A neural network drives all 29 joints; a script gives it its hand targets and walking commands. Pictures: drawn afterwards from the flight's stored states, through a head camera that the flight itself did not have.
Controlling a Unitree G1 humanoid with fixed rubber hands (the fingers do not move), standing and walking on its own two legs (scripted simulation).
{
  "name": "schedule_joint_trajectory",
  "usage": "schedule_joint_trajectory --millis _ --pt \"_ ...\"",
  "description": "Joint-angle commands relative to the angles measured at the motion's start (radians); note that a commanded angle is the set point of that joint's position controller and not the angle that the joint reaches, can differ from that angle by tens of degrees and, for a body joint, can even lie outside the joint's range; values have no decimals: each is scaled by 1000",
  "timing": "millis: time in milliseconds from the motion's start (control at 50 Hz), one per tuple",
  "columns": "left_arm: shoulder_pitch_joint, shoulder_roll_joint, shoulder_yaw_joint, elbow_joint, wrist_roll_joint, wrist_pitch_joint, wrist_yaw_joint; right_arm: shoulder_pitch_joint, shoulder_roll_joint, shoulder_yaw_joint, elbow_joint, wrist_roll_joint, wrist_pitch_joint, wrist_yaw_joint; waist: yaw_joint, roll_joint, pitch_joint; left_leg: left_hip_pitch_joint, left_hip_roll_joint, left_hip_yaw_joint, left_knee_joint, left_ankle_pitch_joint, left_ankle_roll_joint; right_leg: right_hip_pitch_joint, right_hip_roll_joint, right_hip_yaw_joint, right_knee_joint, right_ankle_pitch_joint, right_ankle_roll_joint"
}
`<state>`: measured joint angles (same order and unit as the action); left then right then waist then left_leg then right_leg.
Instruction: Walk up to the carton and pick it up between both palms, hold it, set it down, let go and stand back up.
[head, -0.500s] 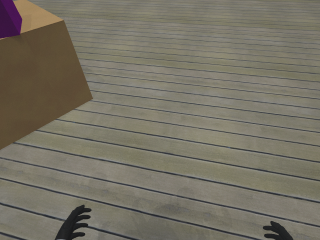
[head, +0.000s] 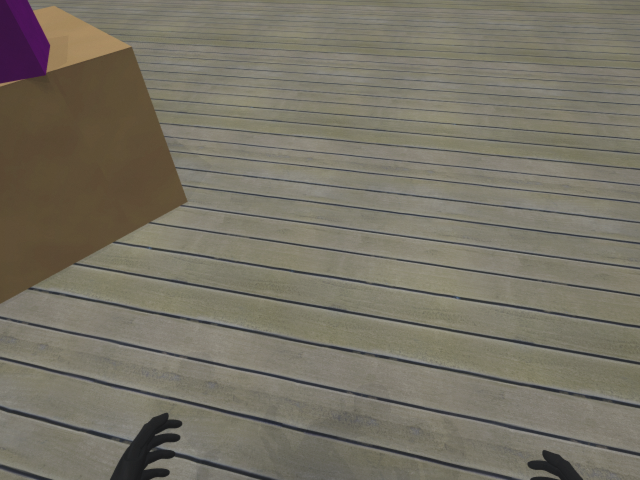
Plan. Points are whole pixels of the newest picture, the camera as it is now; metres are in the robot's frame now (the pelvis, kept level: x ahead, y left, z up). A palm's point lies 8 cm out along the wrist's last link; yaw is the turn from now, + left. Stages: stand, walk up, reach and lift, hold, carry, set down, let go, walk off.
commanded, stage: stand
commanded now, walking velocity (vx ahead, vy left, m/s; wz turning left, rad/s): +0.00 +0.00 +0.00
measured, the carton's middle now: out of the picture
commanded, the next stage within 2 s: none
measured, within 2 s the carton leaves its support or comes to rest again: neither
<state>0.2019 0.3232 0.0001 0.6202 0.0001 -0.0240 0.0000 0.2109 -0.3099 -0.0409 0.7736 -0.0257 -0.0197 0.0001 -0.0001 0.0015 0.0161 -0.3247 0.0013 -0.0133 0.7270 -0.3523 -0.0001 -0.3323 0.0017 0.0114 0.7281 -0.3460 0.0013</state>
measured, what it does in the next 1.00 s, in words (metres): stands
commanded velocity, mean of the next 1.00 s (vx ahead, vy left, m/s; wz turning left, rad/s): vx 0.00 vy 0.00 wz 0.00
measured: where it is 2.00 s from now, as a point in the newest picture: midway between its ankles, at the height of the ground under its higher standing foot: outside the picture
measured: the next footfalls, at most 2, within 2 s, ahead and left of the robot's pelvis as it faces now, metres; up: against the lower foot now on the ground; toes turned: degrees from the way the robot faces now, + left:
none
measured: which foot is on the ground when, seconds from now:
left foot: down 0.00-1.00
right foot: down 0.00-1.00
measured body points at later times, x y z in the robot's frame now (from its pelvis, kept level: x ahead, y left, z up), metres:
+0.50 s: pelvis +0.00 +0.00 +0.00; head -0.02 +0.00 +0.45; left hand +0.16 +0.27 -0.08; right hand +0.12 -0.28 -0.10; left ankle +0.03 +0.12 -0.71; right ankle +0.03 -0.12 -0.71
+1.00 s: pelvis +0.00 +0.00 +0.00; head -0.01 +0.01 +0.45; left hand +0.15 +0.28 -0.08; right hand +0.12 -0.28 -0.10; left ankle +0.03 +0.12 -0.71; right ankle +0.03 -0.12 -0.71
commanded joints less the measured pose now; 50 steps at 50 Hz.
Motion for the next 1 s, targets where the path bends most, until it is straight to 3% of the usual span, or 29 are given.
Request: schedule_joint_trajectory --millis 0,980 --pt "-88 206 77 9 21 -33 9 -95 -218 -52 -51 8 -28 3 -5 -36 42 4 80 -137 -236 98 71 27 -101 122 -245 110 -76" --pt "-98 203 74 57 14 -27 6 -111 -225 -36 -26 14 -26 1 -1 -20 44 8 92 -150 -275 113 69 49 -102 119 -275 126 -65"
